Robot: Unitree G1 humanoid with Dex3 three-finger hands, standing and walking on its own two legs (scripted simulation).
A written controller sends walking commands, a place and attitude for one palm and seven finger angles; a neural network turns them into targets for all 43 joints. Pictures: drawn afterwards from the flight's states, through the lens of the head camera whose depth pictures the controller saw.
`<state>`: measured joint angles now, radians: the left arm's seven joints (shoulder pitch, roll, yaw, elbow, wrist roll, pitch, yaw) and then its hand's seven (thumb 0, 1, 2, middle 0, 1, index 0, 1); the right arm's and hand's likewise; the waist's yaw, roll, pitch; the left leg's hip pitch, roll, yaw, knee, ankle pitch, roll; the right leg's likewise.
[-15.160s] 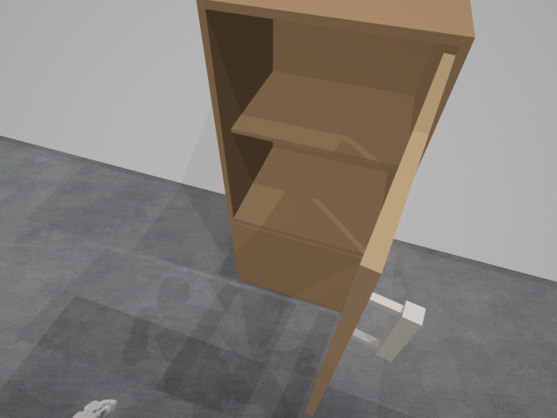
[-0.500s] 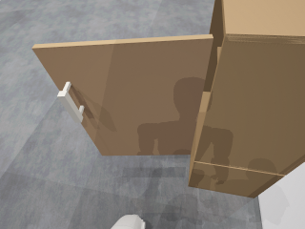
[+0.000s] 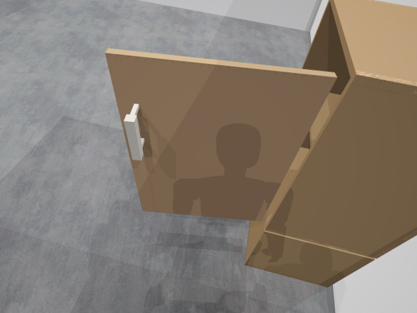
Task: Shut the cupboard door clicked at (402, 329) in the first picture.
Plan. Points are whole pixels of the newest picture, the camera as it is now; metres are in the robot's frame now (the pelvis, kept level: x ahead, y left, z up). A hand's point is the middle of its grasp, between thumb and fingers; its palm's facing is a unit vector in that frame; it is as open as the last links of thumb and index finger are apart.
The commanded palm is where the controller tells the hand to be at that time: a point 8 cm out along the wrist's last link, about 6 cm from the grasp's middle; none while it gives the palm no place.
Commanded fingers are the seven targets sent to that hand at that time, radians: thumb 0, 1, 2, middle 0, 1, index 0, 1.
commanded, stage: come to a stop and stand still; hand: left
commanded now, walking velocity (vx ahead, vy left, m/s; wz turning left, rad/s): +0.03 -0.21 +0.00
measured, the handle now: (136, 132) +0.46 +0.21 +0.06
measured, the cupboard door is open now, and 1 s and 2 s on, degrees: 100 100 100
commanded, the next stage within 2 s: look again from close up in 0.16 s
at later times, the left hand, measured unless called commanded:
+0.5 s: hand out of the picture +0.11 +0.12 -0.17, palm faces -0.07 -0.97 -0.24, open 7.3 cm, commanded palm none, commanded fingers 0.00 0.90 0.90 -0.20 -0.30 -0.20 -0.30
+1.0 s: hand out of the picture +0.00 +0.11 -0.17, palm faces +0.01 -0.98 -0.21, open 7.4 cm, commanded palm none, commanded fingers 0.00 0.90 0.90 -0.20 -0.30 -0.20 -0.30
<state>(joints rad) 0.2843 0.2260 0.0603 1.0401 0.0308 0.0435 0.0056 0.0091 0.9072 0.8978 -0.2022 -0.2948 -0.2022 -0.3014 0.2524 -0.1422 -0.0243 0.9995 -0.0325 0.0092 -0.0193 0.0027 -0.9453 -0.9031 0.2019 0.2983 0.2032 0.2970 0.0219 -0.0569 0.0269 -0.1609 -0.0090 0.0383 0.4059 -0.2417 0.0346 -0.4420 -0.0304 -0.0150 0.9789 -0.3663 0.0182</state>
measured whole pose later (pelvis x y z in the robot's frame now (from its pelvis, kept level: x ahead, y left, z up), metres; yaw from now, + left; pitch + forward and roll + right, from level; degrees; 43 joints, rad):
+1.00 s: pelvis +0.01 -0.06 -0.01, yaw -2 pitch -1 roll +1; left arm 0.31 0.14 -0.01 1.12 0.01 -0.02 0.02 0.01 0.91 0.90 -0.20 -0.30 -0.20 -0.30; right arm 0.29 -0.17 0.00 1.12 -0.01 0.00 -0.03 0.01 -0.91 -0.90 0.20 0.30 0.20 0.30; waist 0.01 0.03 0.04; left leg -0.14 0.07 0.03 0.43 -0.27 -0.06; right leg -0.17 0.02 -0.05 0.47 -0.29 -0.05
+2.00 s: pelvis -0.04 +0.04 +0.00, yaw -3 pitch +2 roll -2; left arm 0.19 0.15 0.01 0.96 0.02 0.05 0.01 0.01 0.91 0.90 -0.20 -0.29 -0.20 -0.30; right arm 0.45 -0.15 -0.02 1.08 -0.03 0.01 -0.01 0.01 -0.91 -0.90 0.20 0.30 0.20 0.30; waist -0.09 -0.01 0.00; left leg -0.27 -0.03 0.10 0.39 -0.15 0.10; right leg -0.30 -0.03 -0.05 0.57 -0.33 0.00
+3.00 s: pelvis +0.00 +0.03 +0.00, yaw -3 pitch -1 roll +0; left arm 0.33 0.13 -0.02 1.09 0.01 -0.01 0.04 0.00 0.91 0.90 -0.20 -0.29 -0.20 -0.30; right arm 0.28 -0.13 0.02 1.15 -0.01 -0.01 -0.03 0.01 -0.92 -0.90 0.20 0.30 0.20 0.30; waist 0.00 -0.02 0.04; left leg -0.15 -0.06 0.10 0.37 -0.21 0.09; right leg -0.10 -0.02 -0.03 0.40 -0.27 0.01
